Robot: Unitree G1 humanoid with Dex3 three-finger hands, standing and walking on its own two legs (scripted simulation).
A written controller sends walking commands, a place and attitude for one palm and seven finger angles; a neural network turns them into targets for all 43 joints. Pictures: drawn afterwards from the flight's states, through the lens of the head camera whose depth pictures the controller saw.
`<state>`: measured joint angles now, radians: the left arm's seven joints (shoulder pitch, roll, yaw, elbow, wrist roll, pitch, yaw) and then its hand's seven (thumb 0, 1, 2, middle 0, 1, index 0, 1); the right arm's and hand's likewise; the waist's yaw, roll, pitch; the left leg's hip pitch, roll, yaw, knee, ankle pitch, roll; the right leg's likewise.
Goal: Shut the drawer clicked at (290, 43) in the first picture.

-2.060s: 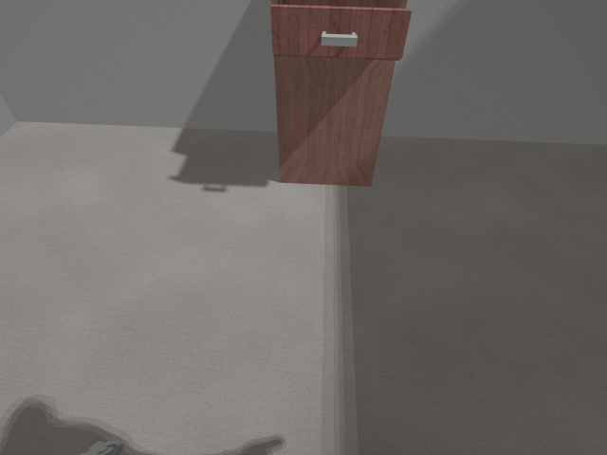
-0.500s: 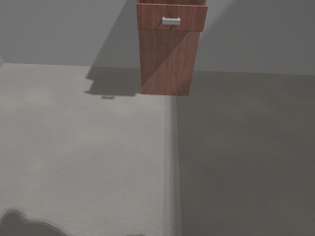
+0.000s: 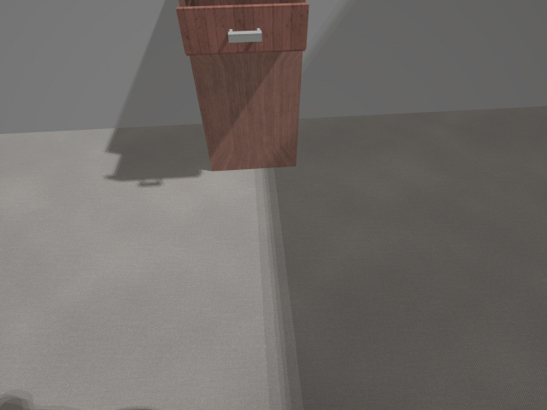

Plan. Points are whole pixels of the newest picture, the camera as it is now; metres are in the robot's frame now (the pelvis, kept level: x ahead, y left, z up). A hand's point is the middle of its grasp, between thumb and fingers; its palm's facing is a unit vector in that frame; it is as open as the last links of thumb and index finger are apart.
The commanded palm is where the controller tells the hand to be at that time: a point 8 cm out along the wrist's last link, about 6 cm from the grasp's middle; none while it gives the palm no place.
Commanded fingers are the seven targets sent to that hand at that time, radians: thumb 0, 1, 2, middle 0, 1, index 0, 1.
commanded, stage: walk to a spot facing it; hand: left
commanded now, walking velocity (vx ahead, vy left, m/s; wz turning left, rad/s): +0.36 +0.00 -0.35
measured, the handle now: (245, 33) +1.17 +0.21 +0.05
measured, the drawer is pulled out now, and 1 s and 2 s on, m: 0.22 0.22 0.22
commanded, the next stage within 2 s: turn to face it in 1.16 s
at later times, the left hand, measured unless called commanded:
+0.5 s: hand (152, 358) +0.23 +0.26 -0.17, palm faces -0.14 -0.97 -0.19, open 7.4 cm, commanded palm none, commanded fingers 0.00 0.90 0.90 -0.20 -0.30 -0.20 -0.30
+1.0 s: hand (276, 225) +0.55 +0.06 -0.16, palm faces -0.47 -0.87 -0.17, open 7.3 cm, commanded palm none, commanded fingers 0.00 0.90 0.90 -0.20 -0.30 -0.20 -0.30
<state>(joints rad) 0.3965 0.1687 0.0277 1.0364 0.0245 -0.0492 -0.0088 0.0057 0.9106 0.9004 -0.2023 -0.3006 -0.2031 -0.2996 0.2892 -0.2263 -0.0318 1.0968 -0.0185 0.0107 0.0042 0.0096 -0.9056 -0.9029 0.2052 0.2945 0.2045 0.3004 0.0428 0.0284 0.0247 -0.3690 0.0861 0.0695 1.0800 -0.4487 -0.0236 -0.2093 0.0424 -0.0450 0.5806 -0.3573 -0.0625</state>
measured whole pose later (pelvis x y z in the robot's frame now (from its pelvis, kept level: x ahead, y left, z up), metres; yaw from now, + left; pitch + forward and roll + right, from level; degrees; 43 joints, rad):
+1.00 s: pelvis +0.36 -0.04 +0.00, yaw -26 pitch -1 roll +0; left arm 0.10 0.16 0.05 0.96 0.02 -0.05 -0.02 0.00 0.91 0.90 -0.20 -0.30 -0.20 -0.30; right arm 0.43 -0.14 -0.04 1.13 -0.01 -0.01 0.00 0.01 -0.91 -0.90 0.20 0.29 0.20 0.30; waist -0.06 0.01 0.09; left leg -0.33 0.16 0.13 1.21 -0.43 -0.03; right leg -0.36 -0.01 -0.14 0.60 -0.23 -0.07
